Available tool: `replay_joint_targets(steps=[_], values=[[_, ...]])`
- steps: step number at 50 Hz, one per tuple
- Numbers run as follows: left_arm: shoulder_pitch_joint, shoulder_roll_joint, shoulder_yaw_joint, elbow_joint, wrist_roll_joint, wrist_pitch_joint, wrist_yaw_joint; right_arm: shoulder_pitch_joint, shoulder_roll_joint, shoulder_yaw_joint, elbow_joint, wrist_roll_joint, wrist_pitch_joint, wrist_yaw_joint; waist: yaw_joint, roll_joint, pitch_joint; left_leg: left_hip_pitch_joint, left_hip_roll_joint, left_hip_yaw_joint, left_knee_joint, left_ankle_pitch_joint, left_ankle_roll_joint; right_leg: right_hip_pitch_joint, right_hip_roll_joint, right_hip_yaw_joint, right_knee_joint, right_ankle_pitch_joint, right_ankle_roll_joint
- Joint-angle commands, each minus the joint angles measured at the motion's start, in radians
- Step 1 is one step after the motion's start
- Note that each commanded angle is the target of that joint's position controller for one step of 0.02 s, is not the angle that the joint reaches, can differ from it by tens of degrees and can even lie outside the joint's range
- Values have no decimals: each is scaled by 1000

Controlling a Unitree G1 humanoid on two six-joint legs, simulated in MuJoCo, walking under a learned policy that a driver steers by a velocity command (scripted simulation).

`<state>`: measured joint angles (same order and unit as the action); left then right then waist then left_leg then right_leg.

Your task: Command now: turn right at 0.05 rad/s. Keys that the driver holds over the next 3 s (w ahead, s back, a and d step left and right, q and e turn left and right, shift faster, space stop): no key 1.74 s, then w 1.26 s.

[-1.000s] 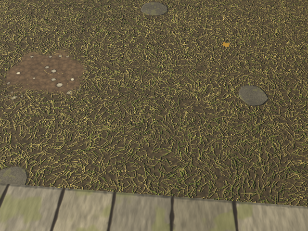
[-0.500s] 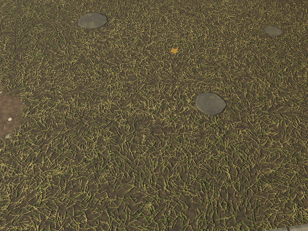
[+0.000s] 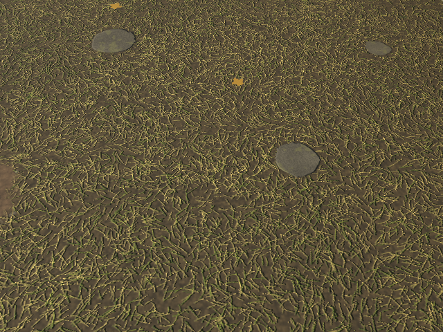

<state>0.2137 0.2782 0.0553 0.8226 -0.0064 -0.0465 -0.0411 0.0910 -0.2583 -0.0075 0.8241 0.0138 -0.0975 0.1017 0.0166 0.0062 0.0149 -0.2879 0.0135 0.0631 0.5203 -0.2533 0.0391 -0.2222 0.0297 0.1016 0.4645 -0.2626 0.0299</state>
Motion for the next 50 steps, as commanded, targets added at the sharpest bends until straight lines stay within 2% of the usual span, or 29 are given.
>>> replay_joint_targets(steps=[1, 6, 17, 31, 50], values=[[21, 104, 24, -40, -1, -10, 4, -35, -142, -43, -63, 0, -12, 1, -1, 38, -89, 199, 125, -131, -73, 310, 71, -88, -35, -10, -50, 136, 0], [14, 117, 23, -24, 1, -12, 4, -47, -149, -53, -67, -9, -8, -1, -6, 27, -86, 227, 100, -109, -53, 342, 52, -95, -40, -13, -55, 147, -3], [-10, 133, 17, 16, 4, -6, -2, -59, -166, -64, -50, -14, -4, -3, 3, 11, -60, 207, 61, -98, -73, 265, 22, -59, -49, -18, -70, 114, -3], [-64, 143, 13, 72, 6, -3, 0, -21, -180, -72, -5, -14, 2, -9, 5, -1, -37, 201, 48, -104, -115, 216, 24, -16, -54, -29, -86, 104, -4], [-105, 159, 5, 152, 5, 0, 6, 18, -196, -77, 45, -16, 12, -9, 0, 0, -28, 229, 45, -105, -128, 240, 31, -1, -55, -40, -103, 125, -5]])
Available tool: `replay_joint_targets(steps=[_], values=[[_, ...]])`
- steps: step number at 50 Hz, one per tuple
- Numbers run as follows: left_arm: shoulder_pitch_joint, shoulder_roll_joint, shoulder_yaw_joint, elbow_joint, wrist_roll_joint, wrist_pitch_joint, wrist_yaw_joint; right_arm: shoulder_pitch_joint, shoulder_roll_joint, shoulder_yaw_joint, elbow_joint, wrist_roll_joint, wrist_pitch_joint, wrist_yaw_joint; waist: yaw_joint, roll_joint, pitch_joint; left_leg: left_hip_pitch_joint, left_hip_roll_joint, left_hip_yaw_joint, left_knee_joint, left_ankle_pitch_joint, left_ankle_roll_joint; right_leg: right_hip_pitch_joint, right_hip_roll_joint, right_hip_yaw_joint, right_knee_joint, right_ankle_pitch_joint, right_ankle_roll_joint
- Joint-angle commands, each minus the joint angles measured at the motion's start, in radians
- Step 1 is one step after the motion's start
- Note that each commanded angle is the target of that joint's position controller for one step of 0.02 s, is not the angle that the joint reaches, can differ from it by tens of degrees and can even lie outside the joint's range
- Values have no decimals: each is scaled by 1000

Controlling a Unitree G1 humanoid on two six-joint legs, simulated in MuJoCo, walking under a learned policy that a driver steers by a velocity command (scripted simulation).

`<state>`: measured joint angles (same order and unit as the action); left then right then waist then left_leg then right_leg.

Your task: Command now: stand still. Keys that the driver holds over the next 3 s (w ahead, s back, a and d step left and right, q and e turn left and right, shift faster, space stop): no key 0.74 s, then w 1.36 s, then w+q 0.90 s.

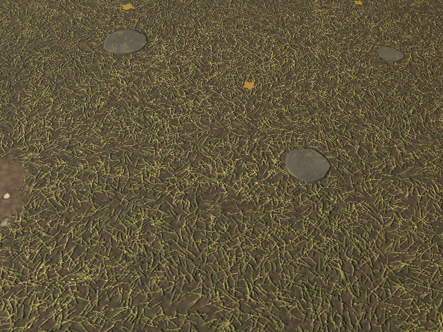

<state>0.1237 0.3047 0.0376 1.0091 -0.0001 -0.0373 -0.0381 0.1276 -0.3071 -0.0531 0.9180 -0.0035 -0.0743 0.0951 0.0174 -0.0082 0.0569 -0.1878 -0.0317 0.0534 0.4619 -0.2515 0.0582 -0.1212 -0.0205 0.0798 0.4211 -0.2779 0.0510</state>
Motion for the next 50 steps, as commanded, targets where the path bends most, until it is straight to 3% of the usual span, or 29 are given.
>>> replay_joint_targets(steps=[1, 37, 38, 40, 41, 42, 43, 44, 46, 48, 49, 50], values=[[-16, 133, 23, -30, -1, -9, 3, -17, -148, -32, -46, 1, -11, -2, -1, 15, -70, 129, 90, -95, -69, 240, 12, -102, -5, -19, -60, 141, -27], [-13, 151, 16, 39, -4, -5, -1, 40, -154, -26, 26, 1, 0, -3, -5, 12, -55, 127, 80, -85, -65, 250, 2, -92, -2, -27, -61, 160, -36], [13, 156, 18, 49, 1, -2, 1, 70, -162, -31, 38, -3, 2, -7, -10, 17, -50, 132, 86, -97, -93, 117, 11, -100, 2, -29, -68, 68, -42], [19, 184, 38, 39, 34, -1, 20, 170, -222, -61, 66, -35, 5, -34, -53, 73, 19, 125, 158, -216, -195, -349, 102, -203, 18, -32, 7, -209, -74], [-5, 152, 34, 21, 48, -8, 33, 237, -207, -61, 85, -43, -3, -53, -80, 117, 47, 157, 249, -351, -260, -468, 169, -286, 18, -40, 99, -228, -77], [-28, 105, 25, 5, 62, -20, 44, 270, -175, -54, 91, -39, -10, -77, -94, 150, 69, 196, 351, -466, -309, -507, 228, -355, 1, -59, 177, -199, -79], [-56, 66, 14, -6, 74, -32, 54, 286, -124, -35, 85, -38, -14, -98, -112, 149, 84, 193, 413, -525, -346, -468, 253, -392, -39, -33, 279, -204, -86], [-80, 54, 12, -21, 78, -44, 59, 290, -87, -20, 74, -44, -22, -117, -122, 143, 65, 206, 428, -534, -375, -411, 252, -416, -50, -12, 403, -266, -93], [-56, 63, 22, -46, 83, -56, 51, 225, -71, -5, 44, -47, -36, -144, -83, 122, 56, 191, 368, -423, -399, -326, 194, -407, -50, -30, 497, -295, -108], [-16, 45, 25, -47, 85, -54, 38, 160, -108, -8, 22, -32, -33, -156, -33, 70, 77, 89, 271, -251, -392, -289, 130, -241, -28, -100, 312, -240, -103], [9, 27, 23, -38, 70, -59, 28, 132, -134, -13, 15, -27, -26, -151, -1, 67, 77, -9, 224, -180, -366, -263, 114, -93, -3, -138, 215, -148, -96], [43, 14, 19, -22, 50, -67, 12, 128, -159, -17, 21, -34, -13, -136, 15, 71, 85, -86, 210, -150, -337, -268, 124, 20, 22, -164, 123, 5, -87]])
Over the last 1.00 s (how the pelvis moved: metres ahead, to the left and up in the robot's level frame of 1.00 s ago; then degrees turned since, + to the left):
0.02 0.01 0.00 1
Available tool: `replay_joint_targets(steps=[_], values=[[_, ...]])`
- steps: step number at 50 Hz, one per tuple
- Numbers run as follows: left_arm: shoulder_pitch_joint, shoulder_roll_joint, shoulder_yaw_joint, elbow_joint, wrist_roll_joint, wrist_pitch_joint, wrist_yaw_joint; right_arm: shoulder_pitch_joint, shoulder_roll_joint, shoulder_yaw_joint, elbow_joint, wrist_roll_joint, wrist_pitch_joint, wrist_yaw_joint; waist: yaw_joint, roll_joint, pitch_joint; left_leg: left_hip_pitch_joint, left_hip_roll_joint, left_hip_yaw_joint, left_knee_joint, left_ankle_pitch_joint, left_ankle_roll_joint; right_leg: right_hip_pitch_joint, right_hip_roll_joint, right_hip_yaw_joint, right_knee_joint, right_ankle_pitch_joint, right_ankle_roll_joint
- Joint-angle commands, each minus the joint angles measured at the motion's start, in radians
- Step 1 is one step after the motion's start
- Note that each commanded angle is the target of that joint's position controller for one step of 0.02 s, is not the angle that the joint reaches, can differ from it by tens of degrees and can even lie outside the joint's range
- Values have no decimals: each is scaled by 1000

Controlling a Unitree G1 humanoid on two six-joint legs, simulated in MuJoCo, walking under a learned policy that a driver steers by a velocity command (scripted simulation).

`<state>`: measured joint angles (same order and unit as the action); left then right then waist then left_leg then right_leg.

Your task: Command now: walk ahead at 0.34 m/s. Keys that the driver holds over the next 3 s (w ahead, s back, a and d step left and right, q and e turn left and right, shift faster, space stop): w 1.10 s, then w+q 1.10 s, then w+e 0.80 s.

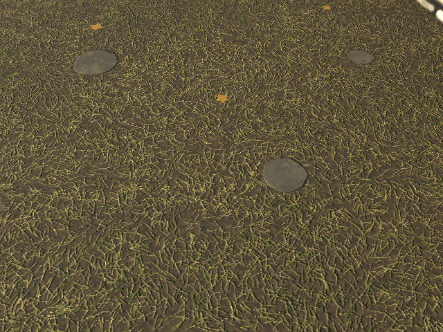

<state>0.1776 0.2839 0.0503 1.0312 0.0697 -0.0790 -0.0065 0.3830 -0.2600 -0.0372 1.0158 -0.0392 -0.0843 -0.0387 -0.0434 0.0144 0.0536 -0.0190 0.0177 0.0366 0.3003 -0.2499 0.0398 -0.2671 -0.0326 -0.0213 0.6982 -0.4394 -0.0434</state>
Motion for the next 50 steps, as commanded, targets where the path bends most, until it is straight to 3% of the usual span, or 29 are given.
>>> replay_joint_targets(steps=[1, 3, 4, 5, 6, 8, 11, 14, 16, 18, 20, 23, 25, 29, 30, 31, 32, 33, 34, 35, 36, 37, 38, 40, 42, 44, 45, 47, 50], values=[[29, 33, 3, -31, -30, -35, -32, -119, -216, -34, -65, -15, 11, 17, 82, 52, 94, -306, 170, -135, -139, -282, 161, 241, 49, -59, -216, 259, 12], [149, 83, 17, -21, -32, -62, -33, -82, -175, -25, -32, -42, 18, 46, 123, 25, 50, -358, 164, -146, 23, -249, 178, 376, 37, -16, -256, 252, 2], [258, 147, 34, -9, -11, -78, -18, -52, -103, -8, -17, -52, 5, 55, 157, -76, -7, -392, 87, -100, 271, -199, 128, 452, -71, 124, -309, 243, -58], [411, 245, 50, -14, 3, -91, -3, -123, -8, 14, -98, -43, -25, 73, 207, -291, -54, -641, -78, -71, 574, -323, 40, 576, -321, 637, -484, 257, -309], [420, 176, 31, 2, 17, -93, -1, -213, -33, 2, -116, -26, -51, 70, 233, -187, 75, -814, -46, -221, 731, -302, 63, 548, -358, 691, -565, 98, -331], [233, 62, 4, -52, -2, -73, -2, -146, -99, -16, -73, -33, -53, 44, 127, -61, 76, -780, 32, -157, 871, -157, 84, 444, -284, 457, -564, 35, -247], [195, -44, -43, -84, 2, -52, 9, -141, -36, -8, -88, -47, -27, 55, 44, -40, 95, -631, 79, -114, 725, 19, 79, 264, -192, 236, -589, 386, -187], [281, -11, -40, -70, 7, -45, -7, -255, 21, 7, -127, -37, -8, 90, 68, -71, 70, -555, 63, -25, 535, 156, 16, 190, -133, 111, -586, 507, -191], [329, -6, -36, -60, 50, -34, -21, -166, 16, 8, -107, -51, -15, 117, 48, -80, 51, -517, 57, -41, 666, 279, -1, 111, -139, 93, -497, 611, -200], [440, -42, -46, -7, 48, -49, -3, -258, -14, 5, -155, -51, -17, 102, 94, -13, 76, -823, 134, -193, 473, 480, -4, 370, -183, 156, -397, 482, -196], [583, -60, -52, 52, 25, -47, 14, -371, 25, 18, -192, -46, -10, 77, 158, -50, 76, -993, 133, -171, 326, 589, -26, 533, -203, 200, -321, 464, -207], [586, -88, -72, 49, 34, -27, -21, -438, 73, 48, -232, -34, 12, 86, 170, -54, 108, -580, 114, -61, 223, 815, 14, 84, -109, 137, -316, 311, -174], [560, -87, -77, 31, 25, -34, -29, -431, 22, 38, -254, -44, 26, 90, 148, -32, 131, -523, 116, -69, 227, 767, 26, 40, -109, 158, -280, 297, -164], [630, -30, -68, 43, -13, -27, 15, -496, 6, 48, -263, -61, 44, 91, 200, -11, 168, -532, 141, -71, 35, 647, 15, 242, -85, 195, -167, 262, -109], [654, -19, -67, 51, -9, -16, 17, -486, -5, 47, -247, -53, 46, 85, 205, -11, 156, -473, 151, -77, 16, 677, 7, 261, -79, 199, -126, 294, -95], [455, 43, -19, 21, -108, 15, 53, -423, -104, -13, -237, 154, 11, 82, 123, 5, 217, -469, 75, -88, 17, 492, -9, 206, -87, 208, 84, 542, -81], [472, 36, -23, 27, -95, 25, 54, -220, -126, -24, -171, 157, -6, 74, 49, 70, 38, -204, 50, -17, 18, 612, -5, 170, -62, 157, 332, 641, -62], [507, -10, -31, 58, -91, 16, 44, 20, -132, -34, -93, 120, -4, 71, -37, 76, -99, 143, 100, -26, 68, 811, 6, -20, -6, 104, 635, 423, -19], [596, -137, -52, 92, -103, -8, 26, 277, -177, -38, -19, 53, -6, 77, -88, 329, -332, 672, 275, -125, 423, 1340, 121, -429, 154, 80, 1193, -428, 49], [607, -74, -57, 53, -157, -48, 9, 331, -166, -38, -6, 54, -4, 82, -137, 311, -546, 853, 387, -333, 504, 1319, 249, -619, 133, 231, 1374, -422, 48], [505, -25, -42, -12, -181, -68, 3, 330, -164, -46, 4, 59, 10, 81, -157, 264, -610, 859, 430, -472, 358, 938, 344, -749, 86, 228, 1386, -376, 53], [376, -28, -41, -101, -188, -67, 18, 231, -167, -47, 19, 72, 20, 66, -99, 146, -516, 702, 443, -565, 180, 435, 354, -845, 0, 119, 1320, -263, 61], [276, -54, -43, -134, -171, -50, 42, 128, -132, -39, 11, 63, 28, 48, -66, 0, -344, 420, 434, -595, 44, 261, 354, -845, -23, 24, 1338, -177, 75], [248, -100, -50, -160, -116, -11, 48, -53, -94, -9, -31, 37, 5, 50, 66, -153, -139, -75, 486, -562, -10, 252, 356, -718, -100, 87, 1256, -149, 64], [148, -95, -39, -225, -121, 9, 50, -296, -34, 23, -74, 57, -32, 51, 167, 22, 109, -516, 330, -323, -144, 115, 181, -567, -186, 176, 730, 50, 36], [176, -59, -13, -207, -72, -13, 50, -265, -96, 6, -74, 29, -39, 26, 165, 61, 59, -721, 99, -45, -134, 194, 137, -141, -98, 71, 248, 431, 60], [168, -38, 2, -194, -78, -22, 37, -191, -118, -3, -64, 30, -45, 20, 142, 60, 5, -684, 96, -32, -134, 217, 148, -37, -53, 30, 168, 590, 75], [33, -39, -3, -245, -91, -14, 19, -142, -186, -28, -44, 81, -41, 10, 108, 69, 12, -465, 179, -104, -186, 231, 161, -110, -62, 67, 11, 599, 69], [-99, 12, 9, -286, -88, -8, 7, -34, -163, -46, -4, 86, 2, 11, 50, -3, 53, -166, 237, -125, -102, 236, 128, -258, -49, 45, -125, 498, 14]])
Over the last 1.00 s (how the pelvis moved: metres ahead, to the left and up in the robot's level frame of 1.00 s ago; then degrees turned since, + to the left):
0.04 -0.04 0.01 -1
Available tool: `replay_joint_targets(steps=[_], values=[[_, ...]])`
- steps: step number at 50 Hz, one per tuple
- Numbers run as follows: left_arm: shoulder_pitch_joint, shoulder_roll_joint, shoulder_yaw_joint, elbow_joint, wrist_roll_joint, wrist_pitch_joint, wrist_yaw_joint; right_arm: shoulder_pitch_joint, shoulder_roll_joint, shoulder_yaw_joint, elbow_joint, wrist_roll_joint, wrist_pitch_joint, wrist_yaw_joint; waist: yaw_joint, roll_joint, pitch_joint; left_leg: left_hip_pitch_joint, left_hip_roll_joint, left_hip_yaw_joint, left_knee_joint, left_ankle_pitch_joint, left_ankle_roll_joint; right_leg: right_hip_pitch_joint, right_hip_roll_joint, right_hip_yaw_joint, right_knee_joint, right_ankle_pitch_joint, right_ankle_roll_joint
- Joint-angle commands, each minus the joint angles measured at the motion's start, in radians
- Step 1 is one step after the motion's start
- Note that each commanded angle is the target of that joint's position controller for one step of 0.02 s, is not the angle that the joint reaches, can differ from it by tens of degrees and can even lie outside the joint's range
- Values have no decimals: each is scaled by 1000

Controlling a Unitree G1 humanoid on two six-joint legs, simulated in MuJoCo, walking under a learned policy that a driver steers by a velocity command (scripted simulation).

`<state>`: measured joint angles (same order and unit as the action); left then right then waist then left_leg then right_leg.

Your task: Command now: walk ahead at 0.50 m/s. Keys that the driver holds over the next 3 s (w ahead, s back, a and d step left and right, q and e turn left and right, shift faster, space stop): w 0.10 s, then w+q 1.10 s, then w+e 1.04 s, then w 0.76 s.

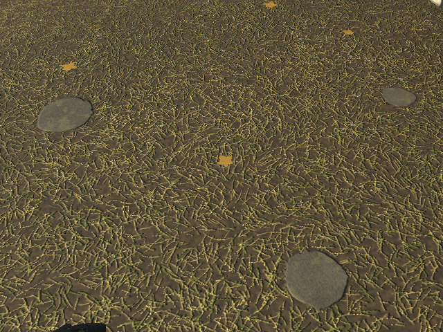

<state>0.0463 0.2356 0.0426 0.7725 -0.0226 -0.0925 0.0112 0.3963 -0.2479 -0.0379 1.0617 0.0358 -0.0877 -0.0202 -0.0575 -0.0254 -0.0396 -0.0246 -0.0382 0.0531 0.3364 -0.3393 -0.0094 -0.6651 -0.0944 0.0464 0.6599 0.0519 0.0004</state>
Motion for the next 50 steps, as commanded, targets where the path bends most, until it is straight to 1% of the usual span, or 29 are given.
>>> replay_joint_targets(steps=[1, 2, 3, 4, 5, 6, 7, 8, 9, 10, 11, 14, 17, 21, 26, 28, 30, 31, 32, 33, 34, 35, 36, 37, 38, 39, 42, 46, 50], values=[[33, 75, 25, -31, 8, 7, -15, -14, -172, -49, -43, 4, 19, -2, 63, 26, 133, -111, 297, -139, -87, 362, 164, 151, 23, -40, -85, -62, -48], [86, 96, 39, -20, 13, 7, -19, -5, -168, -49, -44, -3, 30, 3, 90, 35, 92, -81, 271, -120, 10, 472, 147, 225, 48, -63, -87, -129, -69], [240, 143, 65, 27, 12, 8, -21, 0, -136, -38, -48, -13, 40, 7, 153, 16, -1, -106, 205, -66, 220, 550, 121, 409, 68, -77, -66, -100, -96], [393, 235, 88, 56, 14, 8, -25, 94, -42, -9, -62, -41, 36, 11, 154, -141, -160, -363, 108, 1, 599, 317, 72, 754, -117, 176, -38, -72, -196], [495, 285, 98, 93, 4, 11, -42, 137, 29, 15, -68, -34, 13, 21, 156, -365, -296, -638, -31, -53, 920, -212, 37, 968, -272, 656, -294, -378, -313], [478, 206, 75, 84, 9, 3, -43, 51, -81, -14, -71, 0, -5, 26, 173, -229, -237, -770, 5, -175, 1041, -217, 64, 947, -274, 714, -366, -557, -273], [370, 175, 62, 65, 17, -2, -38, -80, -130, -27, -110, 19, -11, 20, 165, -134, -100, -829, 48, -165, 1030, -116, 86, 802, -259, 570, -373, -511, -224], [265, 154, 53, 45, 24, -6, -33, -129, -126, -30, -124, 8, -8, 10, 127, -66, -39, -780, 102, -150, 965, -13, 88, 654, -231, 428, -387, -361, -208], [199, 129, 50, 42, 33, -13, -30, -129, -113, -36, -122, -6, 0, 2, 87, -66, -19, -712, 139, -157, 889, 46, 84, 555, -196, 331, -405, -258, -191], [170, 101, 45, 49, 39, -19, -27, -104, -100, -39, -111, -6, 14, 0, 53, -78, -26, -635, 160, -174, 850, 80, 85, 496, -170, 262, -434, -225, -172], [170, 86, 43, 61, 38, -24, -25, -84, -82, -41, -100, -2, 26, 1, 39, -71, -29, -606, 160, -172, 822, 96, 84, 478, -157, 212, -461, -212, -170], [230, 104, 52, 103, 36, -37, -8, -122, -56, -46, -109, -10, 44, 1, 40, -29, 1, -671, 147, -206, 737, 196, 78, 509, -170, 104, -514, -90, -184], [265, 96, 52, 133, 36, -31, 10, -202, -51, -53, -133, -10, 39, 7, 55, -13, 29, -749, 122, -221, 600, 331, 68, 572, -164, 2, -527, -28, -163], [289, 98, 50, 160, 30, -26, 25, -314, -29, -47, -177, -20, 37, 27, 82, -32, 79, -692, 104, -133, 411, 484, 56, 560, -133, -137, -548, -11, -129], [370, 117, 60, 206, 21, -5, 28, -446, -4, -31, -247, -16, 37, 60, 124, -18, 146, -753, 100, -56, 298, 397, 83, 736, -185, -197, -490, 103, -129], [361, 134, 67, 207, 16, 9, 29, -470, -10, -32, -274, -13, 35, 75, 113, -31, 147, -726, 79, -4, 275, 294, 107, 783, -201, -225, -419, 288, -121], [331, 166, 75, 193, 8, 20, 36, -423, -41, -48, -283, -13, 35, 84, 66, -78, 87, -575, 14, 72, 285, 181, 142, 789, -201, -254, -280, 661, -102], [316, 184, 78, 187, 6, 24, 38, -335, -71, -64, -270, -8, 35, 83, 12, -102, 37, -453, -24, 94, 281, 147, 167, 775, -195, -264, -150, 800, -91], [288, 188, 75, 176, 3, 25, 39, -182, -129, -94, -233, -4, 34, 77, -70, -87, -46, -223, -57, 84, 199, 222, 206, 703, -161, -282, 50, 774, -66], [273, 182, 69, 151, 14, 14, 37, -21, -220, -128, -203, -11, 44, 55, -136, 17, -152, 107, 87, -167, 165, 216, 277, 435, -118, -279, 369, 440, -20], [340, 34, 22, 94, 29, -23, 11, -38, -294, -135, -224, -6, 45, 45, -25, 281, -256, 434, 365, -778, 33, 109, 497, -14, 138, -165, 774, -554, 49], [245, 103, 35, 72, -12, -74, -12, 15, -224, -108, -213, -23, 43, 39, -79, 175, -316, 476, 371, -849, -55, 86, 475, -136, 116, 60, 839, -593, 8], [156, 138, 43, 42, -40, -92, -17, -22, -159, -93, -216, -29, 33, 33, -77, 144, -195, 392, 328, -669, -45, 169, 416, -196, 61, 62, 784, -519, -20], [138, 127, 43, 44, -23, -93, -9, -107, -123, -83, -234, -24, 20, 38, -19, 34, -101, 222, 277, -538, -50, 287, 371, -145, 16, 57, 663, -450, -23], [127, 142, 56, 47, 8, -84, 2, -170, -84, -70, -250, -18, 15, 38, 17, 10, -63, 96, 239, -452, -66, 368, 339, -70, -11, 46, 568, -413, -13], [145, 137, 61, 46, 18, -69, 4, -199, -76, -65, -265, -22, 14, 34, 49, 16, -40, -4, 220, -418, -86, 417, 340, -2, -25, 47, 530, -394, 0], [124, 97, 57, 19, 29, -39, 8, -177, -130, -74, -272, -17, 13, 18, 77, 22, 10, -151, 200, -368, -127, 481, 339, 40, -23, 11, 359, -350, 47], [-50, 60, 34, -36, 32, -36, 1, -124, -166, -86, -269, -10, 25, 2, 18, 76, 49, -268, 103, -273, -113, 422, 263, 143, 52, -31, -6, -49, 62], [-127, 92, 36, -77, 11, -40, -12, -53, -153, -84, -248, -3, 35, 4, -18, 111, 37, -212, 132, -356, -57, 292, 225, 206, 90, 2, -150, 38, 48]])
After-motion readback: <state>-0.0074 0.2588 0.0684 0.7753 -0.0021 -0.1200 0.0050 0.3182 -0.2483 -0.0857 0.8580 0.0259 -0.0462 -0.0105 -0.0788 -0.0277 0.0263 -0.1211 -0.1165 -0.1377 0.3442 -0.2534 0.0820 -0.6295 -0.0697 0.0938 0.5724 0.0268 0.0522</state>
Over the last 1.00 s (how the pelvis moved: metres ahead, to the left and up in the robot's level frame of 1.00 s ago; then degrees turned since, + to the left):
0.57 -0.01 -0.18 0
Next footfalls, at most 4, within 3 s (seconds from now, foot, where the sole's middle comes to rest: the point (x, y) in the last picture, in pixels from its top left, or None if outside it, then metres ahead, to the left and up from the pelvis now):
0.06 right None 0.23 -0.13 -0.77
0.66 left None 0.51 0.12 -0.77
1.12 right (213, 241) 0.85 0.04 -0.77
1.58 left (118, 238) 0.89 0.38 -0.77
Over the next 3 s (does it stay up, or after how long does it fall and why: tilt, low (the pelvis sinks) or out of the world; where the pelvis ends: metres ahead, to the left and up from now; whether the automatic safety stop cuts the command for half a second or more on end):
stays up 1.55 0.36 0.01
